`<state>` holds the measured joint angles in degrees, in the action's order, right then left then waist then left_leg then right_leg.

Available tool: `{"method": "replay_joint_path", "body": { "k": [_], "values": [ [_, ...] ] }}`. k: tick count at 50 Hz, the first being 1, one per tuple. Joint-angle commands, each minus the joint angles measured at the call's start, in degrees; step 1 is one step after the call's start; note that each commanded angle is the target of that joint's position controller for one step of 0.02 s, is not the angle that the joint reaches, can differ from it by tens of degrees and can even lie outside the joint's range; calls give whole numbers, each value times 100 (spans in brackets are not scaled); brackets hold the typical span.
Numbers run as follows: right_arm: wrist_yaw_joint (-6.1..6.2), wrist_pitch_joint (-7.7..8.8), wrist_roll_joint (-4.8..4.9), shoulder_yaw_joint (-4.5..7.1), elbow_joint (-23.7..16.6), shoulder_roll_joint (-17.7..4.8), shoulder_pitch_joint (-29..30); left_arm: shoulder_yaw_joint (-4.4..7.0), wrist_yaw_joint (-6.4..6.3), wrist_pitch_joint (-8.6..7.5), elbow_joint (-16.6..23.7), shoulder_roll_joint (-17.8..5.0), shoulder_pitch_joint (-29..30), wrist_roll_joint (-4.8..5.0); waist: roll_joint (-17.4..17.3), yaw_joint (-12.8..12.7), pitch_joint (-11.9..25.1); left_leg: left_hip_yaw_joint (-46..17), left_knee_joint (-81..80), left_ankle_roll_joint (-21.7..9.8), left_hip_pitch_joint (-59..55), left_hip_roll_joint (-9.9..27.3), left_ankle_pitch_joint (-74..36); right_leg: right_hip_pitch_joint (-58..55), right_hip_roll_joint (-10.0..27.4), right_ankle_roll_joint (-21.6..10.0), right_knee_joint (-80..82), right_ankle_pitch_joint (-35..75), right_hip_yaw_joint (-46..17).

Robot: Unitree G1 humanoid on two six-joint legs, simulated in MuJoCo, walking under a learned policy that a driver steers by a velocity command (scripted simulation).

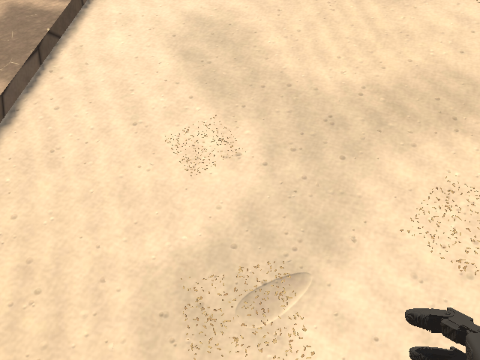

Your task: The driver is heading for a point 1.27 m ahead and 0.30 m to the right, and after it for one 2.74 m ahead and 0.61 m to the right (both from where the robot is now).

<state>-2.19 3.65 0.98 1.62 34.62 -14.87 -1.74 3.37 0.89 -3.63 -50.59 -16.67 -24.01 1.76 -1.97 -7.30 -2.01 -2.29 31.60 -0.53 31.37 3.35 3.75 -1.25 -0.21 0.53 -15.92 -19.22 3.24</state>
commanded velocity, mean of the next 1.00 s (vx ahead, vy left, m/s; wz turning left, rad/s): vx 0.50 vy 0.00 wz -0.35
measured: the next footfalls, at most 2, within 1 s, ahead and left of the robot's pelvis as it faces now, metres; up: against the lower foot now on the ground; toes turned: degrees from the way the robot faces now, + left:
left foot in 0.04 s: +0.19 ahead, +0.14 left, +0.00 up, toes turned -1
right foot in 0.54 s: +0.41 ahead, -0.18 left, +0.00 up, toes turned -21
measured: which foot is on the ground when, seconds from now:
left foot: up 0.00-0.02, down 0.04-0.56, up 0.58-1.00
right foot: down 0.00-0.06, up 0.08-0.52, down 0.54-1.00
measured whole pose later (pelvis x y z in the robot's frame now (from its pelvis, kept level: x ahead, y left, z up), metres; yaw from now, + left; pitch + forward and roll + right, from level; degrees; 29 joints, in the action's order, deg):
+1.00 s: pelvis +0.52 -0.13 +0.00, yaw -23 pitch +1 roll -1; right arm -2.6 4.8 1.1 2.2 42.7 -15.5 -5.6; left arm 3.1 -0.1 -3.6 -45.3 -16.4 -18.0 0.1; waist -2.6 -3.5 -0.9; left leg -0.3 31.8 -0.8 34.9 3.2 -4.8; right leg -3.0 -5.1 -4.0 -13.8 -18.2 -1.5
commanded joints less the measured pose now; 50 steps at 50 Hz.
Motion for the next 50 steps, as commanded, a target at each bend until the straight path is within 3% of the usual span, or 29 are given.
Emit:
{"method": "replay_joint_path", "body": {
  "k": [1, 2, 3, 4, 5, 6, 7, 9, 10, 12, 16, 19, 23, 25, 26, 27, 28, 29, 30, 31, 32, 33, 34, 37, 39, 42, 44, 47, 50],
  "values": [
    [42, 138, -21, 370, -164, -883, -744, 219, -61, -3, 297, -1104, 326, 34, 662, 1000, 432, 253, -573, -270, -1810, -322, 29, 534, 1207, -783, -766, 3516, -883],
    [114, 126, -98, 504, 20, -1189, -1602, 121, -65, -29, 358, -864, 348, -42, 561, 1412, 1095, -75, -366, -495, -3283, 106, -139, 1250, 901, -562, -1948, 3044, -670],
    [203, 65, -255, 629, 72, -1762, -2325, -83, -49, -106, 573, -214, -37, -161, -702, 1459, 2133, -2090, -261, -1160, -5536, 1734, 0, 3294, 185, -139, -4147, 658, -251],
    [187, 19, -218, 566, 135, -1516, -2464, -88, -47, -173, 529, -302, -210, -35, -1281, 1466, 2707, -3663, -1026, -1596, -5578, 2233, 902, 4042, -48, -78, -5246, -1500, -853],
    [173, 15, -155, 443, 166, -1137, -2156, 84, -46, -166, 572, -821, 158, 109, -788, 1443, 1729, -2997, -1234, -1381, -4844, 1983, 1418, 4514, 252, -100, -5684, -1219, -1008],
    [169, 29, -96, 368, 187, -905, -1807, 95, -55, -142, 665, -807, 485, 114, -698, 1296, 1085, -2244, -1410, -1208, -4125, 1731, 1469, 4608, 480, -123, -5623, -757, -840],
    [144, 59, -91, 303, 222, -696, -1437, 104, -77, -90, 677, -733, 632, 46, -530, 1108, 650, -1721, -1663, -1113, -3413, 1488, 1226, 4437, 632, -98, -5394, -376, -777],
    [117, 164, -150, 280, 287, -511, -992, 116, -93, 77, 606, -511, 449, -1, -635, 750, 274, -952, -2111, -1007, -2451, 1238, 633, 3805, 823, -31, -5099, 125, -836],
    [120, 220, -163, 304, 338, -514, -904, 95, -92, 141, 604, -369, 430, -1, -540, 675, 199, -693, -2263, -1045, -2252, 1237, 303, 3711, 829, 11, -5061, 281, -819],
    [152, 291, -189, 356, 455, -601, -862, 100, -102, 217, 713, -299, 605, -22, -351, 606, 49, -238, -2425, -1087, -2166, 1266, -188, 3872, 851, 77, -4802, 658, -893],
    [244, 276, -176, 437, 670, -814, -997, 50, 21, 198, 926, -192, 1195, -58, -161, 738, -109, 609, -2487, -974, -2354, 1133, -549, 3881, 798, 47, -3460, 1821, -759],
    [285, 217, -104, 511, 819, -1031, -1223, 5, 141, 191, 1153, -164, 1788, -68, -43, 946, -279, 940, -2509, -890, -2600, 1245, -487, 3767, 735, -77, -2684, 2083, -487],
    [281, 73, 42, 602, 1005, -1230, -1421, 50, 231, 232, 1433, -336, 2194, -79, -41, 1001, -388, 1167, -2079, -723, -3362, 1447, -946, 3833, 598, -377, -2205, 1393, -215],
    [293, -10, 96, 649, 1014, -1404, -1353, 157, 235, 263, 1460, -520, 1880, -92, -193, 737, -37, 1363, -1190, -581, -3536, 1396, -2813, 3121, 212, -610, -2157, 806, 164],
    [298, -67, 127, 642, 998, -1411, -1250, 288, 215, 275, 1297, -706, 1167, -70, -140, 298, 365, 1560, -150, -438, -3360, 1218, -3546, 2143, -102, -778, -1906, 886, 369],
    [317, -74, 73, 562, 970, -1227, -1371, 512, 133, 308, 1000, -1120, 159, -41, 94, -123, 920, 1673, 1296, -203, -2564, 937, -3153, 547, -320, -994, -1753, 1081, 212],
    [295, -6, -205, 342, 697, -570, -1803, 684, 20, 330, 954, -1884, -130, 27, 1636, 213, 1305, 1620, 3549, 239, -182, 197, 910, -1331, 1143, -1835, -1427, 832, -2446],
    [248, 203, -139, 230, 565, -476, -1668, 590, 72, 213, 1226, -1832, -58, -7, 1579, 252, 2316, 148, 4649, 313, 964, -585, 3195, -2104, 1941, -2577, -229, -556, -5169],
    [193, 339, 123, 354, 439, -989, -936, 444, 125, 104, 1206, -1352, 49, -55, 839, -14, 1751, -269, 4803, 155, 1554, -268, 2738, -1789, 1892, -2186, 125, -539, -4672],
    [194, 420, 161, 333, 363, -951, -723, 391, 122, 36, 1182, -1175, 255, -70, 713, 132, 1135, -210, 4447, 13, 1640, -31, 2222, -1099, 1691, -1975, 70, -201, -3938],
    [247, 443, 15, 338, 450, -921, -744, 322, 105, 22, 1232, -963, 652, -66, 364, 392, 747, -222, 3954, 1, 1313, 207, 1813, -295, 1442, -1772, 18, 426, -3284],
    [275, 409, -93, 382, 507, -972, -840, 258, 73, 19, 1320, -782, 955, -115, 452, 618, 586, -260, 3529, 23, 849, 355, 1528, 341, 1237, -1671, 78, 1022, -2815],
    [260, 342, -121, 400, 531, -972, -916, 229, 46, 22, 1410, -720, 1100, -168, 554, 743, 535, -269, 3354, 62, 529, 392, 1352, 708, 1106, -1652, 204, 1329, -2623],
    [245, 192, -171, 358, 566, -744, -946, 243, -49, -24, 1376, -788, 1026, -149, 458, 822, 469, -96, 2667, 296, 392, 313, 841, 1099, 962, -1695, 382, 2251, -2032],
    [218, 160, -155, 284, 543, -594, -667, 218, -108, -46, 1249, -754, 866, -154, 514, 688, 329, -24, 1885, 397, 499, 334, 87, 1091, 865, -1559, 472, 2540, -1603],
    [145, 180, -73, 206, 476, -476, -173, 190, -128, -64, 1085, -768, 672, -156, 632, 426, 147, 87, 814, 345, 291, 248, -1041, 1104, 739, -1299, 572, 2155, -1164],
    [89, 201, -13, 178, 413, -479, 117, 193, -119, -88, 957, -838, 518, -160, 617, 273, -21, 140, 428, 252, 262, 194, -1404, 977, 893, -1273, 694, 1790, -1134],
    [-8, 222, 30, 171, 296, -553, 382, 204, -106, -70, 739, -870, 343, -170, 508, 170, -253, 101, 88, 36, 690, 146, -1179, 251, 1200, -1247, 625, 1928, -1062],
    [-133, 239, 32, 161, 191, -567, 426, 238, -139, 7, 596, -921, 311, -158, 491, 223, -280, 121, -88, -225, 894, 11, -471, -435, 1435, -1129, 286, 2780, -879]
  ]
}}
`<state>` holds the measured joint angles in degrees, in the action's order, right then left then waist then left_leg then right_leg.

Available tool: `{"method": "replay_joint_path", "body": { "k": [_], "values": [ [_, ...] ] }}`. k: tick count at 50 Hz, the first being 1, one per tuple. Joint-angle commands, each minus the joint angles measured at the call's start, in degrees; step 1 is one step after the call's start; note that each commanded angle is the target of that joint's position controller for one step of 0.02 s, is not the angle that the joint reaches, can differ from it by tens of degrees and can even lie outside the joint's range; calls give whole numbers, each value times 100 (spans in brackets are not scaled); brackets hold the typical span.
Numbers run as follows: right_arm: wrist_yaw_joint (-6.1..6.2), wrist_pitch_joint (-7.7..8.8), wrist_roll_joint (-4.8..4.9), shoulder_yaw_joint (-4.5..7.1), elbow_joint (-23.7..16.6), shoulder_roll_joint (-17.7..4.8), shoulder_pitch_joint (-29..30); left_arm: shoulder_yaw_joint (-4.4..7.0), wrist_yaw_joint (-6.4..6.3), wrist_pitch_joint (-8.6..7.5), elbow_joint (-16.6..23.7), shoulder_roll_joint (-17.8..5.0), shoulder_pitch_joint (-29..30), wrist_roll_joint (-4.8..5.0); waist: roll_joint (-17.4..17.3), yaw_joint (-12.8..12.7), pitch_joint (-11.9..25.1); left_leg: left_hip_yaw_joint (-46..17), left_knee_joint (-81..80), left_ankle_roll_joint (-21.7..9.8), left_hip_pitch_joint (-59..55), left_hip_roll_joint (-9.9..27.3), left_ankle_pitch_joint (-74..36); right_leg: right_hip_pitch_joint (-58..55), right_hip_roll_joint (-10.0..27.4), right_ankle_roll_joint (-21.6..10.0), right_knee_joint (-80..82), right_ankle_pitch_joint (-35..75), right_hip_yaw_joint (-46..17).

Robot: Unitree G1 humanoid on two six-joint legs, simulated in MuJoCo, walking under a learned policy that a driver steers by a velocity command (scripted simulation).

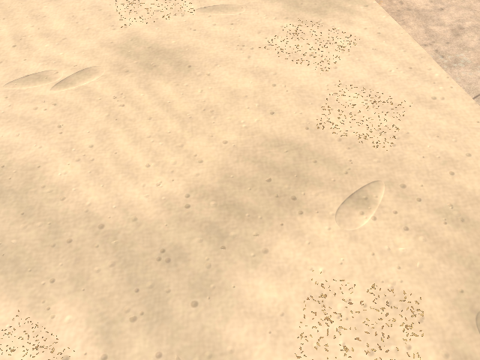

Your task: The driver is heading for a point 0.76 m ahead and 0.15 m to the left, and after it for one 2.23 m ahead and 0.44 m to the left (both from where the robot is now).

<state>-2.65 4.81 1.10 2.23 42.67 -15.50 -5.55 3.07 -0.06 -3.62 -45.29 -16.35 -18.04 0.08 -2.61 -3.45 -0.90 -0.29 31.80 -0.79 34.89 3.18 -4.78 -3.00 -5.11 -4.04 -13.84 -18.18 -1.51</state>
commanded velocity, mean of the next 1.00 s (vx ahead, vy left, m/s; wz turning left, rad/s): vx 0.50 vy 0.00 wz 0.39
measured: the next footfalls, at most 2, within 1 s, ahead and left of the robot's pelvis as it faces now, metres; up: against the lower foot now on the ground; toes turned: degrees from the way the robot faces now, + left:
left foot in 0.08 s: +0.24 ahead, +0.12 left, +0.00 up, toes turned +3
right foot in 0.56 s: +0.54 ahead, -0.03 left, +0.00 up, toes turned +23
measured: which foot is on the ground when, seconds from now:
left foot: up 0.00-0.06, down 0.08-0.58, up 0.60-1.00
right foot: down 0.00-0.08, up 0.10-0.54, down 0.56-1.00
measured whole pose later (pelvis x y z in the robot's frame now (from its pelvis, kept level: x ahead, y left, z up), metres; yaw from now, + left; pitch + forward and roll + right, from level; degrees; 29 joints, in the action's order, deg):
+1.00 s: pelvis +0.55 +0.12 +0.00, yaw +26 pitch +2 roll -2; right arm -2.0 3.4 0.9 1.6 36.7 -15.1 -2.9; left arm 3.3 0.9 -4.1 -49.7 -16.5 -23.2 1.5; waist -2.2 -6.9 -1.6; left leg -2.1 33.1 -0.5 32.9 3.8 3.3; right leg -0.8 -1.0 -0.1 -14.5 -17.3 3.0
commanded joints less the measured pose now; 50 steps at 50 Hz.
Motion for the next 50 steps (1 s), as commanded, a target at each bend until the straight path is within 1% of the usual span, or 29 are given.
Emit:
{"method": "replay_joint_path", "body": {
  "k": [1, 3, 4, 5, 6, 7, 8, 9, 10, 11, 14, 16, 20, 23, 25, 27, 28, 29, 30, 31, 32, 33, 34, 35, 37, 40, 43, 47, 50],
  "values": [
    [-114, 120, 14, 116, -606, -545, 668, 280, -64, 31, 68, -992, -208, 11, 597, -60, -288, 8, -140, -294, 317, -84, 638, -358, 1920, -596, -147, 3395, -280],
    [-93, 83, -29, 252, -443, -791, -98, 302, -114, 95, 117, -1099, -34, -8, 736, 363, 314, 375, -98, -518, -834, -508, 1005, -411, 1759, -418, -1178, 5532, -1],
    [-51, 62, -48, 383, -249, -1018, -878, 269, -151, 140, 174, -1060, 69, -13, 599, 790, 784, 409, -258, -688, -1977, -671, 760, -45, 1502, -228, -2296, 5885, 272],
    [13, 23, -54, 487, -154, -1414, -1716, 172, -203, 124, 314, -865, -51, -130, -61, 1036, 1450, -1021, -199, -1072, -3651, 278, 512, 1238, 1234, 4, -4057, 4142, 462],
    [-20, 47, -6, 531, -114, -1680, -1848, -21, -82, -18, 415, -217, -748, -168, -1473, 531, 1951, -4083, -826, -2157, -5497, 1477, 1696, 3687, -22, 411, -5928, -935, 135],
    [-6, 33, 73, 401, -119, -1117, -1927, 29, 7, -195, 399, -690, -290, -20, -825, 904, 1957, -4460, -1333, -1997, -5703, 1434, 2572, 4369, 202, 338, -6400, -1272, -631],
    [40, 16, 27, 365, -201, -997, -1620, 76, 72, -326, 619, -884, 307, 158, -508, 951, 1171, -3711, -1467, -1776, -5076, 1297, 2423, 4719, 473, 264, -6294, -784, -614],
    [66, 0, -21, 359, -286, -994, -1333, 49, 61, -407, 702, -824, 636, 118, 127, 834, 759, -3198, -1535, -1648, -4328, 1100, 1899, 4605, 693, 234, -5915, -403, -524],
    [82, -11, -45, 324, -352, -899, -1092, 83, 37, -431, 737, -825, 787, -15, 382, 662, 419, -2804, -1633, -1607, -3676, 920, 1227, 4416, 831, 288, -5434, -180, -469],
    [108, -10, -107, 287, -419, -837, -975, 106, 30, -399, 762, -815, 707, -73, 226, 474, 395, -2583, -1739, -1613, -3284, 783, 724, 4073, 923, 339, -5195, -43, -493],
    [181, -31, -45, 300, -470, -869, -915, 82, 1, -247, 776, -634, 525, -115, 24, 284, 260, -2111, -1931, -1670, -2625, 600, 76, 3855, 985, 616, -4426, 31, -323],
    [257, -54, -24, 353, -432, -1038, -1023, 30, -27, -197, 895, -500, 889, -125, 16, 375, 104, -1799, -2005, -1582, -2261, 425, -35, 3829, 911, 787, -3666, 634, -200],
    [353, -158, 23, 377, -304, -1086, -1350, -33, 18, -258, 1066, -335, 1698, -71, -130, 712, 81, -1503, -1843, -1174, -1851, 48, 397, 3085, 546, 871, -2088, 2248, -120],
    [373, -229, 66, 378, -206, -1049, -1600, 18, 71, -312, 1177, -469, 2013, 9, -202, 792, 90, -1931, -1520, -1075, -2229, 195, 797, 2931, 435, 798, -1579, 2260, -287],
    [394, -267, 57, 384, -207, -1022, -1596, 87, 99, -358, 1172, -618, 1962, 30, -308, 693, 110, -2303, -1177, -996, -2636, 349, 876, 2842, 444, 663, -1356, 1867, -416],
    [390, -300, 32, 382, -261, -965, -1437, 182, 85, -408, 1041, -763, 1438, 35, -442, 366, 241, -2438, -692, -853, -2692, 310, 595, 2153, 462, 416, -1094, 1577, -317],
    [366, -288, 0, 309, -323, -764, -1390, 265, 47, -433, 942, -930, 867, -29, -345, 74, 687, -2219, 65, -684, -2470, 40, 443, 1147, 739, 180, -1055, 1536, -450],
    [348, -267, -105, 185, -434, -427, -1469, 348, -6, -425, 872, -1244, 0, -94, 334, -234, 1509, -1685, 1645, -472, -1744, -363, 1477, -335, 1736, -175, -1164, 1175, -1425],
    [341, -221, 81, 104, -596, -216, -2247, 437, 38, -330, 651, -1566, -346, -112, 2313, 153, 2029, -1038, 3267, -169, 203, -985, 3938, -1797, 2853, -1035, -626, -196, -4032],
    [362, -228, 120, 207, -418, -819, -2154, 322, 66, -303, 766, -1007, -161, 7, 1568, 34, 1516, -1144, 3961, -87, 822, -472, 3733, -1455, 2847, -904, -397, -1294, -4238],
    [355, -255, 78, 290, -487, -1077, -1540, 246, 42, -272, 803, -724, 49, 11, 1011, -114, 812, -999, 4114, -39, 962, -311, 3183, -782, 2595, -671, -324, -1041, -3321],
    [362, -269, 15, 283, -531, -987, -1258, 202, 51, -250, 789, -660, 257, -47, 598, -34, 440, -837, 4014, 9, 770, -152, 2770, -124, 2327, -575, -218, -269, -2669],
    [342, -251, -37, 284, -593, -877, -1071, 167, 62, -240, 711, -559, 367, -69, 568, 44, 151, -827, 3764, 31, 692, -30, 2519, 336, 2113, -596, -89, 335, -2215],
    [306, -248, -5, 272, -608, -747, -1107, 137, 65, -256, 656, -507, 405, -109, 745, 172, 85, -803, 3598, 25, 441, 86, 2374, 659, 1953, -578, 46, 672, -1852],
    [273, -266, 34, 228, -591, -535, -1150, 132, 94, -300, 540, -454, 392, -59, 870, 258, 64, -664, 3250, 45, 271, 122, 2325, 894, 1811, -691, 269, 1057, -1408],
    [249, -249, -53, 148, -733, -386, -730, 204, 100, -324, 360, -698, 315, 8, 712, 247, -50, -557, 2365, 113, 474, 220, 1894, 897, 1888, -881, 508, 1646, -1038],
    [166, -158, -68, 66, -813, -292, -243, 227, 85, -263, 226, -844, 242, 55, 638, 108, -79, -295, 1281, 119, 247, 255, 998, 885, 1735, -796, 572, 2067, -517],
    [88, -66, -21, 40, -1020, -307, 520, 233, 83, -155, -60, -982, -268, 151, 651, -145, -209, -49, 317, 93, -233, 44, 545, 811, 1746, -691, 445, 2174, -381],
    [39, 4, 3, 111, -1098, -501, 582, 263, 51, -46, -196, -1111, -389, 190, 764, 31, -226, -94, -164, -59, -569, -89, 896, 497, 1957, -566, 118, 2382, -629]
  ]
}}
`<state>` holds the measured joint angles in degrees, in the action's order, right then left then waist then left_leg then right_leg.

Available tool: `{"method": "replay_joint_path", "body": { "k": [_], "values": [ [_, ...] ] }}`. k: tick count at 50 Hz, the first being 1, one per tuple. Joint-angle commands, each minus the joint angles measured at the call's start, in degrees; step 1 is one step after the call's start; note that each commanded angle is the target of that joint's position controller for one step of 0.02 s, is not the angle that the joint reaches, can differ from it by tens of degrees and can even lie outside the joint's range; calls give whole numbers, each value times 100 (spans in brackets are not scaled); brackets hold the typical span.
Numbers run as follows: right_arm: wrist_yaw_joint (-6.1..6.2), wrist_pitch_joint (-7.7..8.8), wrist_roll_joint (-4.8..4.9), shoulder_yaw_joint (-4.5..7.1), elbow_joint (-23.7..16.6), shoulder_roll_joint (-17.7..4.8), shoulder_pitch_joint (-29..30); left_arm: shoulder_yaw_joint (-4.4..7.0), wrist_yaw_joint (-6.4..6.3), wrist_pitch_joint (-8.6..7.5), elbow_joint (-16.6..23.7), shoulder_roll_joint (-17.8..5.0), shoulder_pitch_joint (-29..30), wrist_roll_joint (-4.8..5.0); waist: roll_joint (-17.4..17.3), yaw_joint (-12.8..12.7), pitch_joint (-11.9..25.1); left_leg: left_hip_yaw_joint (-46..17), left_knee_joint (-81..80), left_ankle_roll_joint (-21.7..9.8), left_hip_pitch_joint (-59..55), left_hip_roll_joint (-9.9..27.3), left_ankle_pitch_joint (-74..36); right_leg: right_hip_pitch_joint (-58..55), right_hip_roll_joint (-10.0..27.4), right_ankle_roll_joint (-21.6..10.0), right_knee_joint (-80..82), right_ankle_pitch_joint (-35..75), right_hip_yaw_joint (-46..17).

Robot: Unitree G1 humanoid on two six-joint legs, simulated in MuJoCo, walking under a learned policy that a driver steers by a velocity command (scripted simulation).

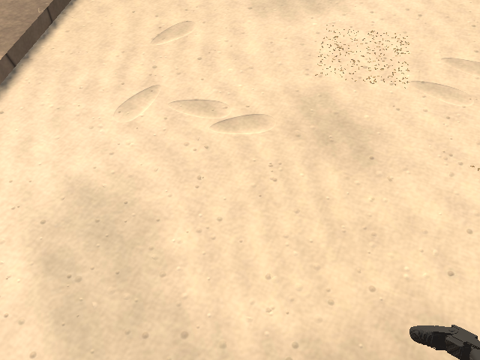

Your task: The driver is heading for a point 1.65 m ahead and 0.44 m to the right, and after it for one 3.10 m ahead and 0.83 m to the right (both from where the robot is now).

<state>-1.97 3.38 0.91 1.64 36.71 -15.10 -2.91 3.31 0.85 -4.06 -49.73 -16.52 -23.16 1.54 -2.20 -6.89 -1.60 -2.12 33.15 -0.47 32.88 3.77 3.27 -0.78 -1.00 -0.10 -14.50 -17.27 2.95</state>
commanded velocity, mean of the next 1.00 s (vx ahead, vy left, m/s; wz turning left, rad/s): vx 0.50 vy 0.00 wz -0.42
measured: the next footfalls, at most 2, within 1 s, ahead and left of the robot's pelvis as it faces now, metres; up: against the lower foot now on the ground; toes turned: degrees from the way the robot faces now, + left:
left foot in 0.06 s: +0.20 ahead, +0.13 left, +0.00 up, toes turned -1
right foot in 0.58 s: +0.44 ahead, -0.17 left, +0.00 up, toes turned -21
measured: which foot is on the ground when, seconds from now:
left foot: up 0.00-0.04, down 0.06-0.60, up 0.62-1.00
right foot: down 0.00-0.06, up 0.08-0.56, down 0.58-1.00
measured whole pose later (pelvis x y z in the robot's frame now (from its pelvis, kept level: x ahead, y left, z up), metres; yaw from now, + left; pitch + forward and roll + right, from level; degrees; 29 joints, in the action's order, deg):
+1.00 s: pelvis +0.53 -0.11 +0.00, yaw -29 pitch +2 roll -1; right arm -1.8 5.5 0.4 2.4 42.1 -16.1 -3.5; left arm 3.6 -0.3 -3.1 -43.0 -16.4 -18.9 0.7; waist -2.7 -4.0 -1.2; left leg -2.3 31.2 1.5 34.1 3.1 -4.8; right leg 2.4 -5.6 -4.0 -18.9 -17.7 -6.3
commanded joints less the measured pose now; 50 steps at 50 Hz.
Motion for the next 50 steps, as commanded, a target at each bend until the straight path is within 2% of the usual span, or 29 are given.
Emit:
{"method": "replay_joint_path", "body": {
  "k": [1, 2, 3, 4, 5, 6, 7, 8, 9, 12, 16, 20, 24, 26, 27, 28, 29, 30, 31, 32, 33, 34, 35, 36, 39, 42, 44, 47, 50],
  "values": [
    [-24, 168, 11, 225, -432, -646, 52, 252, -59, 31, 235, -1156, 189, 51, 745, 590, -25, 150, -489, -171, -852, -237, 130, 291, 1528, -876, -104, 2672, -1063],
    [12, 173, -22, 333, -249, -825, -532, 227, -76, 45, 237, -1116, 248, 53, 682, 931, 323, 247, -701, -298, -1800, -352, 66, 459, 1317, -731, -750, 3295, -887],
    [80, 163, -79, 474, -41, -1126, -1386, 140, -80, 25, 285, -900, 264, -15, 570, 1332, 948, 3, -559, -489, -3209, -37, -51, 1081, 1000, -520, -1877, 3014, -667],
    [162, 112, -232, 599, 25, -1666, -2180, -46, -68, -43, 495, -314, -31, -138, -527, 1448, 1953, -1865, -458, -1086, -5382, 1501, 226, 2979, 333, -120, -4023, 949, -261],
    [147, 60, -200, 552, 80, -1541, -2326, -96, -72, -116, 462, -230, -347, -49, -1321, 1377, 2499, -3610, -1234, -1508, -5634, 2115, 1224, 3924, -20, -39, -5174, -1740, -785],
    [139, 62, -133, 428, 114, -1121, -2079, 82, -66, -114, 475, -787, 37, 102, -765, 1396, 1630, -3104, -1452, -1305, -4959, 1877, 1840, 4401, 275, -59, -5703, -1456, -1020],
    [130, 80, -68, 356, 126, -918, -1694, 113, -71, -99, 578, -839, 361, 120, -669, 1248, 956, -2341, -1635, -1142, -4220, 1677, 1774, 4528, 499, -92, -5653, -942, -868],
    [108, 109, -81, 299, 137, -724, -1319, 124, -96, -60, 584, -775, 506, 53, -494, 1063, 597, -1818, -1853, -1052, -3560, 1440, 1445, 4346, 671, -70, -5460, -513, -800],
    [85, 158, -114, 263, 155, -562, -1057, 149, -107, 13, 553, -693, 467, 11, -567, 875, 337, -1327, -2079, -986, -3027, 1239, 1029, 4065, 814, -43, -5256, -181, -833],
    [89, 306, -175, 305, 308, -517, -782, 121, -102, 204, 529, -360, 354, 26, -440, 607, 124, -459, -2501, -1024, -2387, 1126, 91, 3694, 907, 64, -5113, 366, -855],
    [181, 332, -201, 385, 551, -701, -914, 107, -55, 236, 753, -275, 866, -22, -154, 659, -81, 331, -2618, -1015, -2555, 1088, -551, 4033, 890, 124, -4103, 1373, -912],
    [255, 256, -135, 456, 725, -956, -1150, 18, 114, 198, 1032, -151, 1661, -43, 13, 946, -314, 903, -2681, -919, -2792, 1126, -627, 3872, 795, 8, -2895, 2039, -486],
    [266, 102, -5, 532, 925, -1130, -1427, 22, 234, 216, 1362, -241, 2181, -40, 31, 1063, -459, 1153, -2351, -786, -3602, 1338, -1061, 4036, 696, -248, -2320, 1535, -225],
    [285, 16, 41, 575, 942, -1280, -1384, 89, 269, 236, 1460, -373, 2099, -49, -111, 903, -257, 1328, -1755, -662, -3858, 1350, -2623, 3608, 414, -453, -2228, 974, 85],
    [304, -31, 64, 598, 929, -1365, -1346, 161, 267, 256, 1441, -498, 1823, -48, -224, 712, -3, 1409, -1198, -592, -3909, 1317, -3628, 3131, 184, -576, -2256, 667, 275],
    [318, -85, 85, 599, 908, -1394, -1263, 289, 245, 269, 1297, -699, 1152, -29, -210, 307, 374, 1542, -223, -477, -3743, 1182, -4214, 2234, -95, -742, -2084, 639, 421],
    [339, -88, 68, 541, 878, -1279, -1279, 497, 161, 300, 1033, -1064, 176, -13, -24, -169, 887, 1643, 1153, -253, -2967, 933, -3698, 674, -269, -970, -1776, 927, 249],
    [309, -9, -177, 342, 628, -675, -1678, 679, 37, 340, 942, -1777, -247, 27, 1339, 55, 1381, 1615, 3324, 130, -651, 278, 57, -1370, 1103, -1722, -1628, 766, -2154],
    [240, 213, -150, 199, 468, -441, -1629, 603, 72, 240, 1177, -1801, -95, 17, 1517, 246, 2261, 245, 4569, 259, 724, -668, 3172, -2245, 2024, -2553, -490, -389, -5060],
    [165, 372, 99, 325, 332, -946, -890, 450, 119, 149, 1172, -1309, -39, -33, 828, -63, 1821, -326, 4720, 108, 1341, -333, 2796, -1999, 1958, -2186, -123, -433, -4620],
    [151, 460, 172, 306, 230, -922, -640, 393, 117, 84, 1150, -1124, 175, -52, 690, 79, 1134, -258, 4357, -27, 1450, -99, 2288, -1262, 1758, -1966, -132, -111, -3842],
    [198, 486, 42, 309, 308, -880, -662, 334, 106, 64, 1194, -938, 570, -44, 299, 361, 701, -254, 3828, -33, 1140, 139, 1889, -410, 1494, -1762, -138, 483, -3188],
    [227, 448, -75, 357, 373, -945, -758, 271, 77, 57, 1283, -748, 881, -87, 389, 585, 520, -278, 3393, 5, 698, 295, 1618, 234, 1295, -1662, -64, 1063, -2725],
    [216, 376, -111, 375, 400, -948, -850, 242, 51, 57, 1377, -688, 1036, -142, 503, 723, 461, -290, 3223, 56, 365, 343, 1450, 638, 1164, -1645, 61, 1379, -2544],
    [222, 224, -183, 338, 363, -734, -797, 284, -43, 22, 1361, -837, 956, -109, 438, 793, 360, -126, 2512, 329, 173, 243, 1006, 1211, 973, -1691, 218, 2157, -2053],
    [214, 209, -178, 252, 170, -543, -120, 318, -141, 48, 1260, -939, 702, -66, 528, 566, 160, -95, 1175, 483, 130, 48, -69, 1437, 700, -1460, 201, 1917, -1723],
    [135, 245, -129, 180, 181, -428, 115, 274, -166, 55, 1168, -839, 601, -73, 695, 406, 158, 13, 339, 475, -195, -51, -866, 1443, 624, -1285, 224, 1565, -1449],
    [35, 299, -33, 168, 110, -512, 456, 258, -142, 27, 949, -856, 280, -74, 732, 186, 10, 21, -78, 315, -227, -45, -1260, 1081, 920, -1239, 182, 1283, -1542],
    [-37, 325, -18, 190, -7, -658, 615, 279, -138, 57, 770, -922, 111, -95, 734, 164, -151, 12, -305, -23, 262, -36, -580, 200, 1350, -1179, -67, 1750, -1665]
  ]
}}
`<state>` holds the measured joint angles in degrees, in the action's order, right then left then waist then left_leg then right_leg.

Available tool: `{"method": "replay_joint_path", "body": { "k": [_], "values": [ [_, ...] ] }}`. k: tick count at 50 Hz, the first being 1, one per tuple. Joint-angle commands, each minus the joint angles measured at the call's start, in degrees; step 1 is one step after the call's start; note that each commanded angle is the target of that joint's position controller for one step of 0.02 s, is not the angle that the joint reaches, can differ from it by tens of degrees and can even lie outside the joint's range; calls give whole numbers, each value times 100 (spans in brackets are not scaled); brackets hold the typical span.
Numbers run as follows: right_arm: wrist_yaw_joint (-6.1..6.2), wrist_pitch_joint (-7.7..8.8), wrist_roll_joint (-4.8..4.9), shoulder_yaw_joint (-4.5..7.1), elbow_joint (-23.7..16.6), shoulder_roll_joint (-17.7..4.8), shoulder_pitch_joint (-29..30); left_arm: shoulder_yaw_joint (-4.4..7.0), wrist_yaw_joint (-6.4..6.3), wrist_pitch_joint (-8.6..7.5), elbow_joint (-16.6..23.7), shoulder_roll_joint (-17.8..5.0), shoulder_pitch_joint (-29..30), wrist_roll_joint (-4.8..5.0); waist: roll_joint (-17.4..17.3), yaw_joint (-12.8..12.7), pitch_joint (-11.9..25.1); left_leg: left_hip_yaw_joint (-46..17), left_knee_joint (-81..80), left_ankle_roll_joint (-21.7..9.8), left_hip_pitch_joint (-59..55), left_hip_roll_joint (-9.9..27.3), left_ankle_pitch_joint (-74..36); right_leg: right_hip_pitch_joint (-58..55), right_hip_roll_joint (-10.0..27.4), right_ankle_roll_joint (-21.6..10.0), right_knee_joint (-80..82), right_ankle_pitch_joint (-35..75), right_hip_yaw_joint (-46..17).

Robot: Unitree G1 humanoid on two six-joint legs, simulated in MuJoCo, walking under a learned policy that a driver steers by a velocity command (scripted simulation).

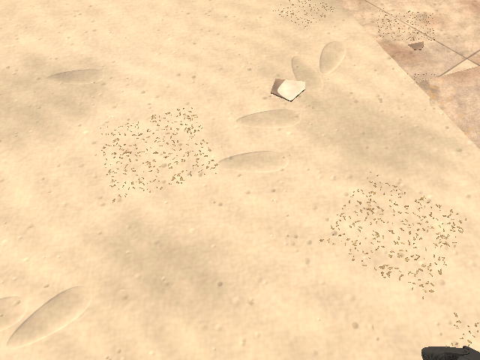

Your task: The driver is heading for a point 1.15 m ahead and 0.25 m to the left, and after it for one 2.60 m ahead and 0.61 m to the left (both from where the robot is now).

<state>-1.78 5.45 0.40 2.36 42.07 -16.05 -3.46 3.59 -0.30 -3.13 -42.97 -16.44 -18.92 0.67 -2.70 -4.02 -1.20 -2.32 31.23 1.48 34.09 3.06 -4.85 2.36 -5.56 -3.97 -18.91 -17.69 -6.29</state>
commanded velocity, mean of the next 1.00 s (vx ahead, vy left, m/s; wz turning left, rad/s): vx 0.50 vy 0.00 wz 0.37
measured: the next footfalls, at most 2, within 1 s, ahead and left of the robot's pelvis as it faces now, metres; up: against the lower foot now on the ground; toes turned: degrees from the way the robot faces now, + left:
left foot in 0.10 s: +0.23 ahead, +0.13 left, +0.00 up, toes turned +1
right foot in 0.60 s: +0.55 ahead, -0.01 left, +0.00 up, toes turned +22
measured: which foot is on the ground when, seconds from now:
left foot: up 0.00-0.08, down 0.10-0.60, up 0.62-1.00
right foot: down 0.00-0.12, up 0.14-0.58, down 0.60-1.00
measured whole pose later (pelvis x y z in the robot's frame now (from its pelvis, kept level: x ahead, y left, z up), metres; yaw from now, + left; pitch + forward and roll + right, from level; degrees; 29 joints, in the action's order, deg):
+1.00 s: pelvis +0.55 +0.13 +0.00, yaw +26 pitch +2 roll -2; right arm -1.9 3.1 0.8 2.0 36.7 -15.9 -3.2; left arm 3.8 1.0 -4.4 -49.6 -16.6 -22.5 1.6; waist -2.3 -6.7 -2.1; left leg -2.8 35.0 -0.1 34.3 4.6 3.2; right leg -0.5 -1.0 -0.1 -14.3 -16.7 4.3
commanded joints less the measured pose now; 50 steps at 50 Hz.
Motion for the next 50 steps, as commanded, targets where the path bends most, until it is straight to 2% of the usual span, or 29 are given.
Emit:
{"method": "replay_joint_path", "body": {
  "k": [1, 3, 4, 5, 6, 7, 8, 9, 10, 12, 14, 17, 21, 24, 26, 28, 29, 30, 31, 32, 33, 34, 35, 36, 38, 42, 45, 48, 50],
  "values": [
    [-78, 120, 43, 126, -549, -598, 605, 263, -33, -17, 50, -955, -309, -13, 811, -72, -210, 47, -150, -334, 162, 25, 506, -338, 1895, -732, 273, 2092, -717],
    [-96, 119, 43, 195, -432, -740, 76, 278, -56, 23, 43, -1020, -126, -21, 865, 244, 57, 286, -251, -583, -519, -222, 934, -549, 1810, -559, -314, 3672, -435],
    [-77, 113, 17, 301, -213, -904, -636, 248, -72, 57, 68, -970, -36, -43, 731, 610, 544, 446, -347, -754, -1501, -435, 786, -463, 1531, -426, -1195, 4601, -123],
    [-65, 97, -15, 381, -54, -1168, -1498, 165, -115, 75, 178, -825, -53, -123, 323, 949, 1276, -367, -210, -1056, -2984, 117, 514, 292, 1253, -230, -2606, 3939, 161],
    [-79, 63, -26, 520, -13, -1717, -1931, 41, -83, -29, 330, -408, -720, -142, -1082, 664, 1870, -3056, -590, -2041, -4954, 1325, 1366, 2550, 292, 316, -4774, 1086, 539],
    [-119, 44, 122, 419, 70, -1284, -2068, 11, -39, -147, 326, -528, -548, -105, -1206, 819, 1938, -4479, -1466, -2178, -5428, 1551, 2702, 3675, 117, 359, -5384, -1289, -9],
    [-87, 27, 123, 327, -19, -987, -1735, 83, 26, -249, 460, -857, 40, 61, -667, 893, 1115, -3871, -1561, -1905, -4857, 1478, 3117, 4181, 472, 277, -5598, -934, -189],
    [-59, -10, 43, 299, -119, -908, -1445, 63, 45, -321, 558, -837, 485, 68, -122, 855, 652, -3230, -1619, -1743, -4113, 1247, 2763, 4110, 687, 222, -5348, -518, -74],
    [-46, -40, 3, 262, -160, -821, -1252, 75, 42, -365, 619, -799, 726, -48, 179, 732, 260, -2760, -1723, -1691, -3460, 1036, 2169, 4018, 840, 237, -4893, -262, 10],
    [1, -47, -35, 206, -227, -704, -1110, 105, 25, -341, 638, -715, 622, -177, -67, 461, 240, -2256, -1875, -1631, -2908, 699, 1187, 3470, 998, 341, -4217, 94, 41],
    [62, -55, 11, 233, -228, -775, -1161, 87, 5, -278, 638, -591, 568, -185, -178, 396, 259, -1933, -1936, -1696, -2655, 586, 553, 3369, 979, 516, -3798, 200, 167],
    [179, -87, 57, 303, -142, -971, -1381, 30, -34, -240, 794, -433, 1120, -175, -93, 533, 111, -1568, -1974, -1608, -2361, 404, 152, 3378, 869, 740, -2737, 1067, 241],
    [275, -197, 112, 318, 15, -974, -1779, -25, 43, -316, 954, -287, 1913, -108, -190, 824, 76, -1435, -1804, -1324, -2123, 161, 369, 2769, 550, 797, -1440, 2239, 292],
    [309, -280, 138, 319, 104, -934, -2040, 3, 118, -385, 1063, -377, 2290, -45, -210, 908, 46, -1840, -1482, -1274, -2524, 298, 573, 2662, 428, 723, -962, 2176, 169],
    [339, -331, 130, 338, 101, -942, -2032, 51, 149, -435, 1062, -493, 2286, -26, -300, 826, 40, -2170, -1192, -1220, -2869, 423, 546, 2536, 412, 616, -723, 1819, 75],
    [342, -368, 115, 357, 40, -934, -1852, 141, 125, -481, 931, -666, 1763, -17, -451, 501, 202, -2283, -744, -1094, -2898, 399, 28, 1792, 420, 388, -482, 1542, 165],
    [315, -361, 91, 306, -39, -787, -1735, 228, 82, -503, 801, -835, 1151, -69, -376, 180, 649, -2079, -43, -931, -2663, 127, -290, 737, 630, 160, -403, 1639, 110],
    [288, -337, -6, 200, -181, -514, -1681, 315, 23, -494, 721, -1142, 234, -150, 115, -218, 1504, -1644, 1440, -736, -1916, -206, 469, -835, 1551, -225, -647, 1364, -724],
    [276, -285, 124, 66, -298, -106, -2559, 405, 38, -401, 510, -1492, -229, -166, 1959, 130, 2224, -902, 3173, -369, 119, -1003, 3635, -2678, 2852, -1184, -368, 480, -3181],
    [289, -275, 181, 146, -181, -670, -2544, 310, 67, -359, 541, -989, -171, -33, 1622, 48, 1871, -917, 3955, -302, 842, -489, 3836, -2411, 2987, -1129, -64, -695, -3787],
    [282, -296, 163, 246, -236, -992, -1912, 217, 46, -330, 590, -653, 94, -36, 1014, -94, 1044, -839, 4154, -250, 1020, -289, 3293, -1658, 2693, -863, 79, -656, -2896],
    [288, -317, 111, 262, -308, -963, -1571, 175, 45, -298, 589, -582, 376, -86, 612, -6, 547, -632, 4073, -189, 889, -107, 2859, -925, 2434, -706, 218, 21, -2153],
    [269, -315, 55, 278, -391, -889, -1354, 140, 51, -282, 527, -480, 541, -103, 583, 89, 196, -587, 3843, -155, 820, 33, 2595, -389, 2222, -661, 371, 608, -1650],
    [232, -336, 79, 286, -424, -783, -1361, 107, 49, -291, 484, -413, 623, -146, 746, 225, 93, -552, 3702, -152, 595, 178, 2434, -19, 2054, -594, 525, 937, -1221],
    [189, -399, 134, 243, -483, -524, -1383, 121, 66, -331, 389, -405, 674, -107, 905, 322, 38, -391, 3478, -124, 446, 294, 2316, 320, 1940, -640, 795, 1243, -688],
    [145, -376, 46, 132, -663, -281, -967, 202, 105, -381, 114, -691, 536, -81, 655, 315, -26, -370, 2376, -69, 514, 336, 1625, 406, 1953, -846, 1075, 1972, -89],
    [50, -237, -7, 41, -787, -194, -348, 198, 123, -309, -50, -814, 423, 41, 558, 177, -140, -4, 1094, -132, 90, 250, 760, 536, 1697, -766, 1082, 2278, 301],
    [-28, -135, 39, 38, -953, -282, 252, 232, 123, -217, -257, -1031, -17, 123, 592, -4, -214, 147, 366, -134, -240, 55, 569, 340, 1809, -711, 931, 2307, 164],
    [-55, -93, 65, 92, -1015, -446, 340, 254, 103, -151, -364, -1133, -150, 147, 692, 86, -192, 97, 9, -223, -431, -35, 821, 49, 1976, -608, 693, 2360, -18]
  ]
}}
Keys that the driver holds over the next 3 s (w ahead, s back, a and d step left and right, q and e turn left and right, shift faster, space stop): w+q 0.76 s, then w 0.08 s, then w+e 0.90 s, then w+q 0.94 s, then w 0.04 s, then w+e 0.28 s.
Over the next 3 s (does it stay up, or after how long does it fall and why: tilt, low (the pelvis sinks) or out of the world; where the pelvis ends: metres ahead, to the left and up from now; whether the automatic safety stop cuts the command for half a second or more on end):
stays up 1.62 0.39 0.00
